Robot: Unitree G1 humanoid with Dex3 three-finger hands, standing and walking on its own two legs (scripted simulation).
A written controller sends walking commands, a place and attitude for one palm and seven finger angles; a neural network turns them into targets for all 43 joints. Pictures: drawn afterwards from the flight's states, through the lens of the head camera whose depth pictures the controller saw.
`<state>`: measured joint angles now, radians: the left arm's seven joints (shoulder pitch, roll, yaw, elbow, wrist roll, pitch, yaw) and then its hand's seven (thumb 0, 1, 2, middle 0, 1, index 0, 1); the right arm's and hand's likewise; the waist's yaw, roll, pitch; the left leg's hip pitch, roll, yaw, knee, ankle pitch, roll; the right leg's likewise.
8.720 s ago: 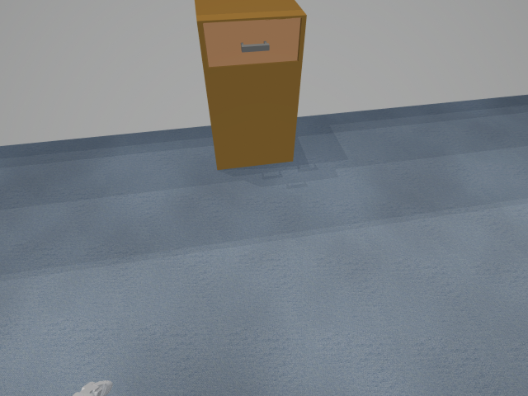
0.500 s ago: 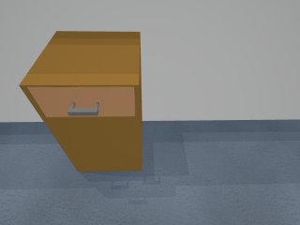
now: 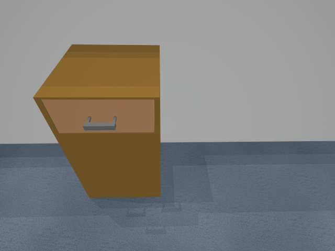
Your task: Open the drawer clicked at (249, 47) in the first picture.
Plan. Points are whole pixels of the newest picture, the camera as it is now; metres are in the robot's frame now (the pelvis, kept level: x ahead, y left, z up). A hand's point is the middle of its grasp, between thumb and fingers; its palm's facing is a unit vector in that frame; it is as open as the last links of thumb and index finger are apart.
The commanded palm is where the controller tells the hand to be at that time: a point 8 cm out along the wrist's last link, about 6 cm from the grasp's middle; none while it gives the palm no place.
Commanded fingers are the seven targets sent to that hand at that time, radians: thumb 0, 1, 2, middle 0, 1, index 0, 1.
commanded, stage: look again from close up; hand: left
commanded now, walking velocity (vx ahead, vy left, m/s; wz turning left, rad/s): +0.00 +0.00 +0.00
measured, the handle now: (101, 122) +0.57 +0.29 -0.07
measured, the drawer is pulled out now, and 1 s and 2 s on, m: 0.00 0.00 0.00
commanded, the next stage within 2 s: shuffle to correct the standing spot in 0.12 s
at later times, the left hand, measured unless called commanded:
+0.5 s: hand out of the picture -0.07 +0.16 -0.18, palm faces +0.17 -0.97 -0.15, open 7.4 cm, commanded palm none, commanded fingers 0.00 0.90 0.90 -0.20 -0.30 -0.20 -0.30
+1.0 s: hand out of the picture +0.13 +0.21 -0.16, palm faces +0.05 -0.99 -0.16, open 7.3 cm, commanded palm none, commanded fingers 0.00 0.90 0.90 -0.20 -0.30 -0.20 -0.30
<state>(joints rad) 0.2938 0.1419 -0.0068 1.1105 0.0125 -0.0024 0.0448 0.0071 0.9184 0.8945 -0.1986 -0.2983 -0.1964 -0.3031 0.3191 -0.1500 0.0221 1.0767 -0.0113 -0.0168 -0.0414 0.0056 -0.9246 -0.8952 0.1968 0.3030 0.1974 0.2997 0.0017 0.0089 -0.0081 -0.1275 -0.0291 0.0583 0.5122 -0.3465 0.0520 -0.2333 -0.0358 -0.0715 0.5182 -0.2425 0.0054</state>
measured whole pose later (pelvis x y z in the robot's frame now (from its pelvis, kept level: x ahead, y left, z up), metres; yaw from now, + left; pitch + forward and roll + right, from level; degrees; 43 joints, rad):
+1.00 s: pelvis +0.06 +0.05 +0.01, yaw +3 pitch +1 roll +1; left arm 0.18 0.12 0.05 1.00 0.03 -0.01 0.00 0.01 0.92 0.90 -0.20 -0.30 -0.19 -0.30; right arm 0.44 -0.08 0.01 1.10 -0.03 -0.06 -0.02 0.00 -0.91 -0.90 0.20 0.30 0.20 0.30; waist -0.05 0.01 0.01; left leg -0.10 -0.07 0.10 0.36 -0.29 0.09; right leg -0.42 -0.05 -0.08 0.70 -0.32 -0.03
